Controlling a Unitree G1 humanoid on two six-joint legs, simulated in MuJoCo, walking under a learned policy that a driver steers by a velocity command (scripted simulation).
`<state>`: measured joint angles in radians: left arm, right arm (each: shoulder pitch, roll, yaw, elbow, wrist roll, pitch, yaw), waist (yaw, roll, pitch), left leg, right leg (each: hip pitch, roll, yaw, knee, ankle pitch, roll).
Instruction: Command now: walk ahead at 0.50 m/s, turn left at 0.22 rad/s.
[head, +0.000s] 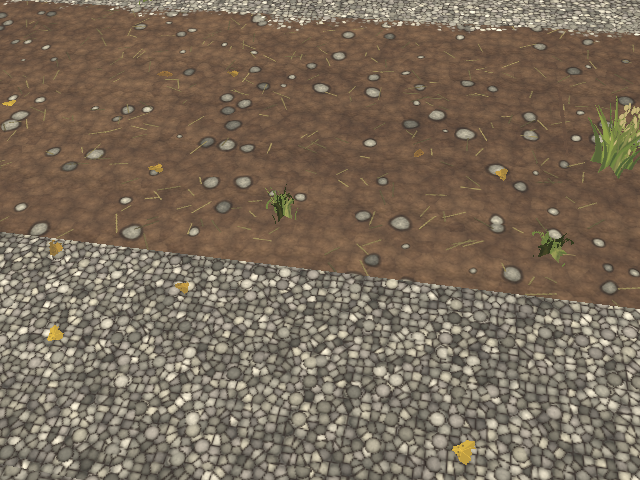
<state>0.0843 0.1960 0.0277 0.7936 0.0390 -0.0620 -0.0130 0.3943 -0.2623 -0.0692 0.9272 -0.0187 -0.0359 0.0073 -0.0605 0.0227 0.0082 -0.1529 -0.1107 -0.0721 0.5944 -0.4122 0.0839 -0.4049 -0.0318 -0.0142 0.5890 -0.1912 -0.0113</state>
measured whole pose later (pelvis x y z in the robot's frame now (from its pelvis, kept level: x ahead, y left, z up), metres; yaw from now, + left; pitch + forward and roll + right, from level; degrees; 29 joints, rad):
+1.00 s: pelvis +0.43 +0.01 -0.03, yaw -14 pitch -1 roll +2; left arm 0.07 0.26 0.09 0.85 0.04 0.03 -0.06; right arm 0.44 -0.21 -0.04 0.97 -0.04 -0.12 -0.06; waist -0.05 -0.04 0.07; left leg -0.03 0.01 0.31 0.70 -0.64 0.03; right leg -0.60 -0.04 -0.05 0.62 0.41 -0.06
